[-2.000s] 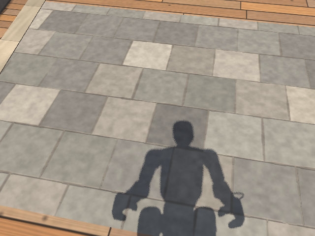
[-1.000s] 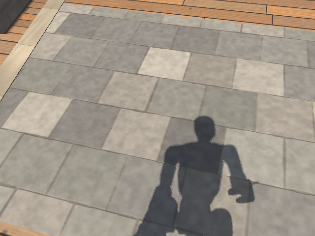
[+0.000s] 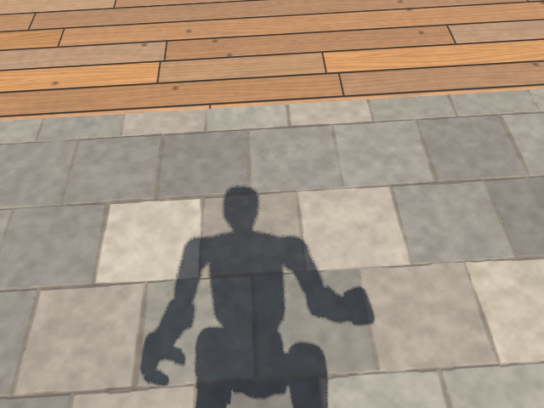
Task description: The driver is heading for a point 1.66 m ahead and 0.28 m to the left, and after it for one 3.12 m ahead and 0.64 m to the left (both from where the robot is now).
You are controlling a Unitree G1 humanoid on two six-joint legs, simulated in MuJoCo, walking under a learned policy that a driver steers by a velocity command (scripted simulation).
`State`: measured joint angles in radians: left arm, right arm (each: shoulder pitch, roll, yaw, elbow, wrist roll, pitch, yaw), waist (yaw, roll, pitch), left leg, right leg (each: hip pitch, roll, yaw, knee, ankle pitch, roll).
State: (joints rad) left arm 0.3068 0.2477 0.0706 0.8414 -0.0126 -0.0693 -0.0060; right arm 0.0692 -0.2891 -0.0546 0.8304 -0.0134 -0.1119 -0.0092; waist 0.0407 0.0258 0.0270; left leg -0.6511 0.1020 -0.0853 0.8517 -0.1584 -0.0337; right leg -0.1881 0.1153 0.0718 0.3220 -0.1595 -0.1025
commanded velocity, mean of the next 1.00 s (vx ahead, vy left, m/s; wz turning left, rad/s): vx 0.50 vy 0.00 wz -0.13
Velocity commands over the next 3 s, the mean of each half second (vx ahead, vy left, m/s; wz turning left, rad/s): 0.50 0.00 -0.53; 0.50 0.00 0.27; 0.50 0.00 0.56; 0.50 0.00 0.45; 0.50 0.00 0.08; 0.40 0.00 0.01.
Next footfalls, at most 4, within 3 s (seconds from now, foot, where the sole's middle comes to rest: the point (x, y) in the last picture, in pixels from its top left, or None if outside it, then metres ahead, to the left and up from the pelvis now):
0.22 left None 0.32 0.14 -0.78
0.70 right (380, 399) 0.50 -0.18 -0.78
1.20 left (278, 289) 0.79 0.07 -0.78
1.70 right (324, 200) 1.11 -0.06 -0.78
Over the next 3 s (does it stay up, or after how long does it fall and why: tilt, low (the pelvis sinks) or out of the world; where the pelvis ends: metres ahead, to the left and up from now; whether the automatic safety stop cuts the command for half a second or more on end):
stays up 1.52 0.27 0.00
